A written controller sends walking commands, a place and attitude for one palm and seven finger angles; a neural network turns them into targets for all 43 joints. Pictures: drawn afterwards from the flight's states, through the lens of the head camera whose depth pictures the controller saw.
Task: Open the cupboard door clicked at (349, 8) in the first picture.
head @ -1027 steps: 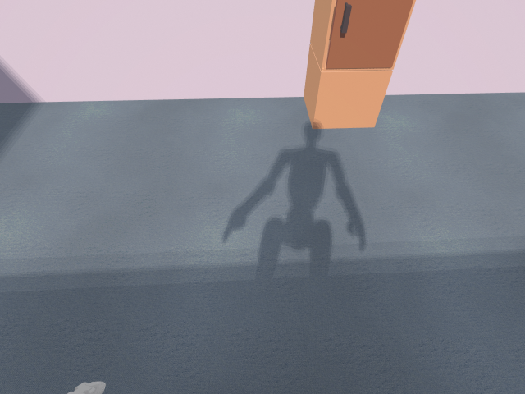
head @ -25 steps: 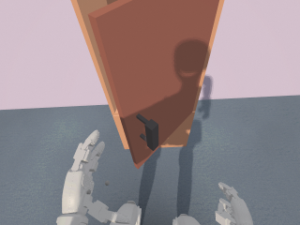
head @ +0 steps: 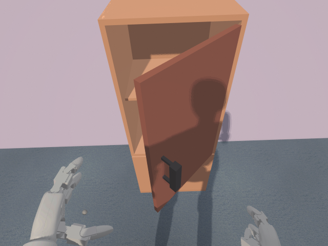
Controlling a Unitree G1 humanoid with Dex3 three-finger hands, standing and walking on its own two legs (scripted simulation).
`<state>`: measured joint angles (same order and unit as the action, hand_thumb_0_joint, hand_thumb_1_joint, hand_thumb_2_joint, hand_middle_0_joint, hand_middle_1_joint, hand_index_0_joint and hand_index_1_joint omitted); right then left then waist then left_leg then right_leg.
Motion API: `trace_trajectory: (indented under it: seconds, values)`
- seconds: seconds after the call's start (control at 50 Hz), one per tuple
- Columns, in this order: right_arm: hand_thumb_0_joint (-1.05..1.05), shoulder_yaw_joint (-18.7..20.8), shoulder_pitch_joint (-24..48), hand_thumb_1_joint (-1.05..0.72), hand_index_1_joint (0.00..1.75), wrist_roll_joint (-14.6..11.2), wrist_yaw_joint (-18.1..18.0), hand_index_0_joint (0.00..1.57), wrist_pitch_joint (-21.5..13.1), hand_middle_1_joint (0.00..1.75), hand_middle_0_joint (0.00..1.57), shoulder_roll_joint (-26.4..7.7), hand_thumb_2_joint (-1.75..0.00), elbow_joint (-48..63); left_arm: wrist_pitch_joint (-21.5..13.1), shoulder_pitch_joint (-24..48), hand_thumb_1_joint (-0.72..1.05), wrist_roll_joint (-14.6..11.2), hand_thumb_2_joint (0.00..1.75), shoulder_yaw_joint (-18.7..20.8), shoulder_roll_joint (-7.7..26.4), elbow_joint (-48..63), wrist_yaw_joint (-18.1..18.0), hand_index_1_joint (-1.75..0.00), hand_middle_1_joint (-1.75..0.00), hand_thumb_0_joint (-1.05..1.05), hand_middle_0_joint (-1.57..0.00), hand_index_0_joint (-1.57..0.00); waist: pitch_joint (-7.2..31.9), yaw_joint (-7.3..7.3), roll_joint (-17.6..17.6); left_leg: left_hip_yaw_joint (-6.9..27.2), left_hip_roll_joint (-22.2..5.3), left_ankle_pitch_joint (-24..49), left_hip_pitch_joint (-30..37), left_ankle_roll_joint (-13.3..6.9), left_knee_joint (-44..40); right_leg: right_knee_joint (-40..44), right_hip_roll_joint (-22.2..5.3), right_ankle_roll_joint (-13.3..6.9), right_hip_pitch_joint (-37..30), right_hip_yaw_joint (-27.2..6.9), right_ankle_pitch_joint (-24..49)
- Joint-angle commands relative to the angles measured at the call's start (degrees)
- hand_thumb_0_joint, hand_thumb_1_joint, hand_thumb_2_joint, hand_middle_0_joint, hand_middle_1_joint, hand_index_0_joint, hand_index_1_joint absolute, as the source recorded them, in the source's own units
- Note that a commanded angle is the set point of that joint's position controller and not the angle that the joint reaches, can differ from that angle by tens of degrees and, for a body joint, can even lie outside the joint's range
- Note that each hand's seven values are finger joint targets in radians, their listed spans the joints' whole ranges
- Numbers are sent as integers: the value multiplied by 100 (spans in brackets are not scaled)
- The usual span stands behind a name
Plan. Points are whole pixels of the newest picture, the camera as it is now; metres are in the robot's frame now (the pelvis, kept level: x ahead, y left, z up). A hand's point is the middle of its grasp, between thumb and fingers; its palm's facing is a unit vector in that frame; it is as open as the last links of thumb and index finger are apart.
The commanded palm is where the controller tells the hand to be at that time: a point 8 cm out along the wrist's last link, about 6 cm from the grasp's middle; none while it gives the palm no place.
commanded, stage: draw the hand back to the body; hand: left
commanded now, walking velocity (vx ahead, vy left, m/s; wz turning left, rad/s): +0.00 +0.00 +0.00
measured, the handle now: (170, 173) +0.35 +0.02 -0.04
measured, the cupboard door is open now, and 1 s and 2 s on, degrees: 46 46 46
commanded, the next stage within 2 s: step back with the hand held close in 0.82 s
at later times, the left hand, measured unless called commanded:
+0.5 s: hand (8, 165) +0.20 +0.28 +0.20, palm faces +0.47 -0.78 -0.41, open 8.5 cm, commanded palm +0.15 +0.32 +0.21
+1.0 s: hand (18, 163) +0.21 +0.27 +0.20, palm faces +0.44 -0.80 -0.41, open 7.4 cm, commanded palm +0.15 +0.31 +0.21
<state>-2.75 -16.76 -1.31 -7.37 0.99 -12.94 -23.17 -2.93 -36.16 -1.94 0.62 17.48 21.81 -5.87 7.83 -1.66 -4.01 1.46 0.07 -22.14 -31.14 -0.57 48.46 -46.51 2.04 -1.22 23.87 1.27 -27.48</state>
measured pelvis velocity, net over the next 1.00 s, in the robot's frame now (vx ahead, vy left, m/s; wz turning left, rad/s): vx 0.01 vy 0.01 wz -0.01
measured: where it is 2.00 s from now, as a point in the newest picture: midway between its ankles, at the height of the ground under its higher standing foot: outside the picture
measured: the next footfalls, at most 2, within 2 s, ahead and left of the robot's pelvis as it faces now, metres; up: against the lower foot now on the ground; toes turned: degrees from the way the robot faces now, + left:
none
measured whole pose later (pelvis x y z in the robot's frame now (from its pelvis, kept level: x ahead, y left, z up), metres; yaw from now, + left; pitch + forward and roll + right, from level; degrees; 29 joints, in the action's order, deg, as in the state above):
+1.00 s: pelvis +0.01 +0.01 +0.04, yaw +0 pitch -3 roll -1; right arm -2.1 -12.0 -0.2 -5.0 -4.6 -12.8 -34.4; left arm -4.6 -26.3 -3.8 19.7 20.3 22.4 -6.4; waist 0.0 -3.4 -3.7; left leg 0.3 0.5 -13.8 -11.1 -1.2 27.8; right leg -23.5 1.3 -0.4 3.3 -0.1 -17.3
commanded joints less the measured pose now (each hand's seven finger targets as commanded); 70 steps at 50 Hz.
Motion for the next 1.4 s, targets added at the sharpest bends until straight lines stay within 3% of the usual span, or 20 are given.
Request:
trace_trajectory:
  seconds: [0.0, 0.24, 0.32, 0.42, 0.46, 0.48, 0.56, 0.64, 0.7, 0.74, 0.9, 0.92, 0.94, 0.96, 1.0, 1.04, 1.08, 1.16, 1.28, 1.38]
  values:
    - [0, 170, 750, -90, 30, 5, -74, 20, -488, 30, 20, -497, -90, 793, -290, 451, 17, -34, 58, 799, 651, 1398, -199, -30, -30, 0, -17, -17, -63, 0, 249, -14, -73, 836, 1279, -167, -1066, 1375, -185, 36, 275, 38, 1160]
    - [0, 178, 1043, -90, 30, 29, 36, 20, -834, 30, 20, -530, -90, 238, -367, 872, 58, -117, 76, 1923, 1164, 1526, -273, -30, -30, 0, -19, -19, -277, -132, 185, 17, -126, 1442, 1994, -98, -1886, 1987, -159, 24, -679, 72, 1756]
    - [0, 192, 1088, -90, 30, 49, 79, 20, -915, 30, 20, -532, -90, 81, -420, 1070, 73, -145, 82, 2282, 1290, 1571, -289, -30, -30, 0, -19, -19, -249, -168, -32, -3, -137, 1715, 2211, -66, -2079, 2091, -160, 22, -924, 80, 1964]
    - [0, 242, 1157, -90, 30, 58, 121, 20, -939, 30, 20, -568, -90, -85, -457, 1438, 90, -212, 90, 2720, 1485, 1465, -292, -30, -30, 0, -20, -20, -304, -182, -55, -9, -160, 1818, 2372, -38, -2282, 2283, -140, 17, -1131, 73, 2064]
    - [0, 257, 1183, -90, 30, 54, 154, 20, -923, 30, 20, -560, -90, -142, -402, 1119, 90, -231, 90, 2356, 1033, 1020, -212, -30, -30, 0, -20, -20, -542, -138, 101, -54, -165, 1866, 2392, -59, -2316, 2348, -143, 43, -1102, 78, 2124]
    - [0, 284, 1183, -90, 30, 56, 175, 20, -896, 30, 20, -596, -90, -131, -376, 1162, 90, -246, 90, 2272, 974, 998, -180, -30, -30, 0, -20, -20, -571, -131, 218, -51, -182, 1860, 2413, -64, -2354, 2379, -140, 60, -1101, 89, 2120]
    - [0, 321, 1245, -90, 30, 71, 197, 20, -853, 30, 20, -635, -90, -107, -384, 1343, 90, -227, 90, 2317, 1141, 1236, -168, -30, -30, 0, -20, -20, -391, -157, 184, -53, -165, 1752, 2509, -77, -2465, 2477, -146, 55, -1282, 50, 2046]
    - [0, 313, 1291, -90, 30, 94, 157, 20, -935, 30, 20, -601, -90, -142, -447, 1409, 90, -186, 90, 2660, 1522, 1630, -232, -30, -30, 0, -20, -20, -152, -224, -64, -86, -128, 1890, 2599, -67, -2452, 2525, -139, 25, -1459, 34, 2225]
    - [0, 292, 1274, -90, 30, 83, 153, 20, -963, 30, 20, -556, -90, -183, -437, 1345, 90, -195, 90, 2558, 1369, 1595, -240, -30, -30, 0, -20, -20, -366, -191, -310, -110, -113, 1884, 2578, -39, -2476, 2548, -149, 20, -1409, 38, 2223]
    - [0, 312, 1284, -90, 30, 84, 151, 20, -976, 30, 20, -571, -90, -208, -420, 1324, 90, -204, 90, 2600, 1383, 1484, -235, -30, -30, 0, -20, -20, -452, -200, -107, -114, -124, 1864, 2572, -40, -2479, 2631, -117, 27, -1386, 45, 2210]
    - [0, 349, 1292, -90, 30, 93, 160, 20, -942, 30, 20, -584, -90, -236, -420, 1256, 90, -242, 90, 2462, 1198, 1251, -179, -30, -30, 0, -20, -20, -513, -171, 169, -171, -111, 1739, 2641, -83, -2511, 2704, -131, 70, -1347, 12, 2148]
    - [0, 347, 1310, -90, 30, 94, 155, 20, -953, 30, 20, -599, -90, -241, -457, 1737, 90, -227, 90, 2564, 1404, 1543, -204, -30, -30, 0, -20, -20, -342, -165, 35, -172, -99, 1759, 2713, -85, -2510, 2708, -144, 65, -1395, -11, 2180]
    - [0, 274, 1164, -90, 30, 63, 168, 20, -860, 30, 20, -617, -90, -78, -764, 2733, 90, -126, 90, 3524, 2370, 1665, -294, -30, -30, 0, -20, -20, -1015, 46, -154, -99, -129, 1323, 2365, -159, -2417, 3088, -364, 98, -1004, -325, 2321]
    - [0, 333, 1239, -90, 30, 107, 156, 20, -797, 30, 20, -628, -90, -247, -793, 1819, 90, -167, 90, 3055, 1734, 1121, -205, -30, -30, 0, -20, -20, -827, 75, 380, -19, -129, 1500, 2363, -198, -2226, 3088, -470, 97, -975, -404, 2564]
    - [0, 409, 1234, -90, 30, 126, 203, 20, -649, 30, 20, -700, -90, -213, -799, 1125, 90, -153, 90, 2678, 1336, 1006, -102, -30, -30, 0, -20, -20, -573, 117, 356, -60, -174, 1993, 2534, -194, -2183, 2974, -486, 116, -1049, -420, 3014]
    - [0, 445, 1246, -90, 30, 137, 208, 20, -555, 30, 20, -708, -90, -181, -839, 876, 90, -149, 90, 2683, 1328, 1107, -100, -30, -30, 0, -20, -20, -299, 98, 134, -105, -226, 2581, 2595, -176, -2243, 2808, -466, 155, -1238, -299, 3377]
    - [0, 469, 1230, -90, 30, 114, 209, 20, -442, 30, 20, -702, -90, -118, -826, 730, 90, -149, 90, 2735, 1401, 1198, -124, -30, -30, 0, -20, -20, -49, 106, 280, -122, -297, 3065, 2686, -160, -2257, 2672, -423, 188, -1358, -252, 3652]
    - [0, 506, 1287, -90, 30, 80, 175, 20, -276, 30, 20, -660, -90, 1, -817, 647, 90, -169, 90, 2976, 1667, 1429, -206, -30, -30, 0, -20, -20, 126, 103, 275, -142, -332, 3349, 2601, -141, -2249, 2517, -401, 210, -1457, -243, 3873]
    - [0, 554, 1254, -90, 30, 57, 162, 20, -203, 30, 20, -671, -90, 86, -893, 435, 90, -186, 90, 3115, 1780, 1708, -304, -30, -30, 0, -20, -20, 227, 120, 49, -126, -353, 3205, 2310, -121, -2273, 2380, -330, 224, -1500, -255, 3655]
    - [0, 574, 1222, -90, 30, 51, 167, 20, -248, 30, 20, -699, -90, 64, -938, 330, 90, -182, 90, 3030, 1688, 1570, -343, -30, -30, 0, -20, -20, -111, 172, 78, -45, -356, 2046, 1807, -117, -2463, 2544, -269, 238, -1273, -291, 2731]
